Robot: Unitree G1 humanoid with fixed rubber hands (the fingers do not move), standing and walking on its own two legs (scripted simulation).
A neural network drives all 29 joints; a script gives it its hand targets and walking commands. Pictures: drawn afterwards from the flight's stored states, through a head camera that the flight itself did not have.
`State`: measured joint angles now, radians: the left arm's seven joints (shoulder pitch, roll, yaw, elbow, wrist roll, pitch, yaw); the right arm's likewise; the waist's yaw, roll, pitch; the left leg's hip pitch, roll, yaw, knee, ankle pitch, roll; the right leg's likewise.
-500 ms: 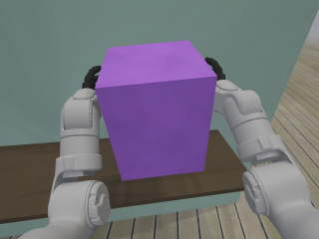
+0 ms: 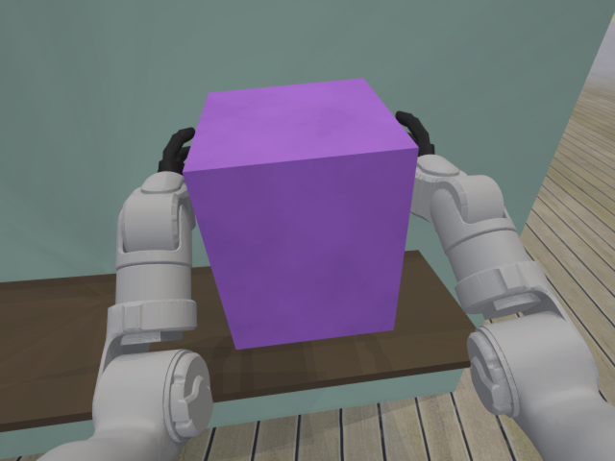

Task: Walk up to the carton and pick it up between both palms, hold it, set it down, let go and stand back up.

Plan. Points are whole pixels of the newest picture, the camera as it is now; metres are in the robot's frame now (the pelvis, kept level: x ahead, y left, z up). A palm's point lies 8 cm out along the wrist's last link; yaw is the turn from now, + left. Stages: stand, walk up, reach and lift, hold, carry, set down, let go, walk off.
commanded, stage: hold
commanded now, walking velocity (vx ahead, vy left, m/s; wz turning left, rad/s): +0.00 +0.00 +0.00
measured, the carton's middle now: (300, 211) +0.36 +0.00 +0.24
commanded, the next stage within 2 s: set down in 1.78 s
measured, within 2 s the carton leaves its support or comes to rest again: neither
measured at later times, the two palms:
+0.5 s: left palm (175, 187) +0.37 +0.15 +0.27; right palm (417, 170) +0.36 -0.14 +0.30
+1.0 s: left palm (175, 185) +0.37 +0.15 +0.28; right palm (417, 168) +0.36 -0.14 +0.30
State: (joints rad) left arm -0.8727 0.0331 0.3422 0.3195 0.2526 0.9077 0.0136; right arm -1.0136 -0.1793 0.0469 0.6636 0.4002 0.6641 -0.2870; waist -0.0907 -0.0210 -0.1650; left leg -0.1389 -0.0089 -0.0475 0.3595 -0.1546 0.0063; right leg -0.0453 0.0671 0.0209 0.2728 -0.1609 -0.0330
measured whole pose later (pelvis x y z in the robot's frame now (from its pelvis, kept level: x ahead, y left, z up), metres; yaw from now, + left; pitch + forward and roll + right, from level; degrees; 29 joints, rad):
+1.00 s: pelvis +0.00 +0.00 +0.00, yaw +0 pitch -3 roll -1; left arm -0.89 0.04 0.34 0.35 0.25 0.89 0.02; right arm -1.03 -0.18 0.04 0.69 0.40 0.66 -0.28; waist -0.09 -0.02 -0.17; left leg -0.15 -0.01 -0.05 0.36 -0.15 0.01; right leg -0.06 0.07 0.02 0.27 -0.16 -0.03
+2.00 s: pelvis +0.00 +0.00 +0.00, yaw +0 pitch -3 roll -1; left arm -0.96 0.06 0.39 0.43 0.24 0.79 0.02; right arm -1.09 -0.14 -0.04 0.74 0.31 0.58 -0.26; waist -0.08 -0.02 -0.17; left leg -0.15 -0.01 -0.06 0.35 -0.15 0.01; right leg -0.06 0.06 0.02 0.27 -0.16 -0.03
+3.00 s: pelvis +0.01 +0.00 +0.00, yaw +1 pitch -8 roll +0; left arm -0.83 0.01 0.37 0.52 0.35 0.53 -0.01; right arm -0.87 0.02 -0.25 0.88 0.00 0.11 -0.13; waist -0.04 -0.09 0.02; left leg -0.03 -0.02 -0.03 0.32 -0.16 0.01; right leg 0.05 0.04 -0.03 0.26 -0.18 -0.03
